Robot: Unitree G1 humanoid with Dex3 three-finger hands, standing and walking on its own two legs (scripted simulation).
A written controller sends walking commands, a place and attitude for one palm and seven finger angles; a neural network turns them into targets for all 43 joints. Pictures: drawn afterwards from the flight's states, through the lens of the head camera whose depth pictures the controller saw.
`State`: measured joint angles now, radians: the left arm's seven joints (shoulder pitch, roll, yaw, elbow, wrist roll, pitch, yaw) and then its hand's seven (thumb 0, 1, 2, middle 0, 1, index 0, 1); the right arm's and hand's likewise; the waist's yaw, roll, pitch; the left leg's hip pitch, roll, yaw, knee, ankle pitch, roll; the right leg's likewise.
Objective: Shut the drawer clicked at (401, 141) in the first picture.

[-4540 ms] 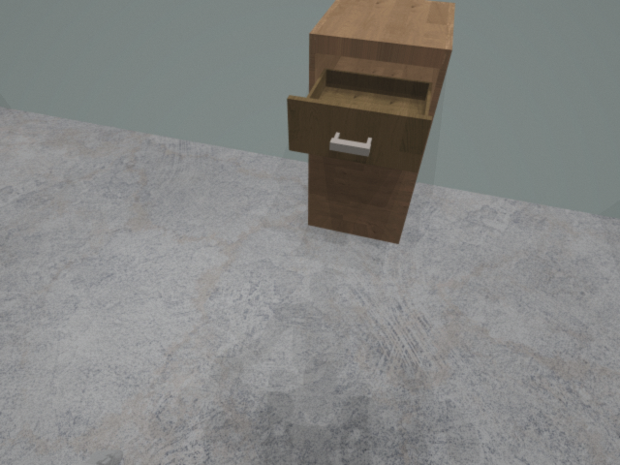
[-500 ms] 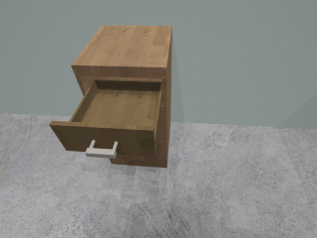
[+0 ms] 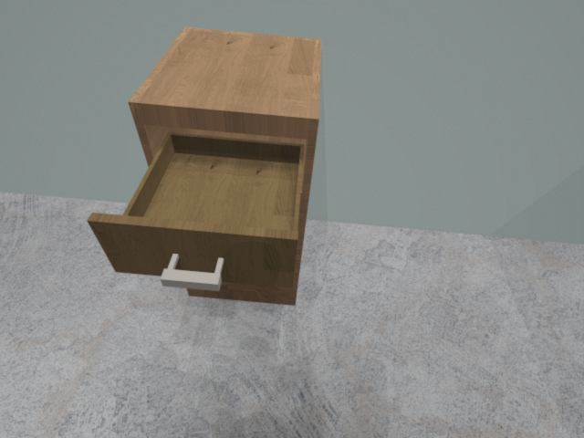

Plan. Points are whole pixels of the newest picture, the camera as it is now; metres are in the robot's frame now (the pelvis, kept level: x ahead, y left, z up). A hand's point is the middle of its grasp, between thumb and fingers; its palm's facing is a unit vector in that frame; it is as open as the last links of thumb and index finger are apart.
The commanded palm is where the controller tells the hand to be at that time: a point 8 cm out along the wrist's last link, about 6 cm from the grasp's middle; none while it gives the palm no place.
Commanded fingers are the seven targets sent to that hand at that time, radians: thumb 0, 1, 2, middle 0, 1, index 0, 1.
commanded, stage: come to a stop and stand still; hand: left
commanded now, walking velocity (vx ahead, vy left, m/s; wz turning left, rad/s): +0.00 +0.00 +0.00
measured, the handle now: (194, 270) +0.41 +0.20 -0.08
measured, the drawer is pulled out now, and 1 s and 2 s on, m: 0.29 0.29 0.29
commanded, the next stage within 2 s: look again from close up in 0.28 s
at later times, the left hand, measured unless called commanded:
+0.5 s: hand out of the picture -0.01 +0.15 -0.18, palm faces +0.03 -0.98 -0.18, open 7.3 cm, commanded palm none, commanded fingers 0.00 0.90 0.90 -0.20 -0.30 -0.20 -0.30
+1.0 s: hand out of the picture +0.01 +0.17 -0.17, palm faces +0.01 -0.98 -0.20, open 7.3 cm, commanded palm none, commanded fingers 0.00 0.90 0.90 -0.20 -0.30 -0.20 -0.30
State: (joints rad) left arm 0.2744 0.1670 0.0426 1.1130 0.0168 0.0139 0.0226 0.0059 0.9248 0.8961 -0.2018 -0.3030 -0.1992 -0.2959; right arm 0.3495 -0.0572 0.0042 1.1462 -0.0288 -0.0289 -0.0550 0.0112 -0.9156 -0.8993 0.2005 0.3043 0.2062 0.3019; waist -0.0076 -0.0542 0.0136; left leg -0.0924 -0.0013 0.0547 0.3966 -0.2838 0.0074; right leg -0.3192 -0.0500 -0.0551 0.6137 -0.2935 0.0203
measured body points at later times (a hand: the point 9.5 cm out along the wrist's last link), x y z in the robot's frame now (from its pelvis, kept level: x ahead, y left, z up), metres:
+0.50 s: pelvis +0.01 -0.01 -0.01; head +0.02 -0.02 +0.44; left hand -0.01 +0.20 -0.16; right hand +0.01 -0.23 -0.17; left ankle -0.04 +0.11 -0.74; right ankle +0.04 -0.12 -0.74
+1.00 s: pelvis +0.01 +0.00 +0.00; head +0.02 -0.02 +0.45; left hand +0.01 +0.22 -0.16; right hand -0.03 -0.20 -0.17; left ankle -0.04 +0.11 -0.74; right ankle +0.04 -0.12 -0.74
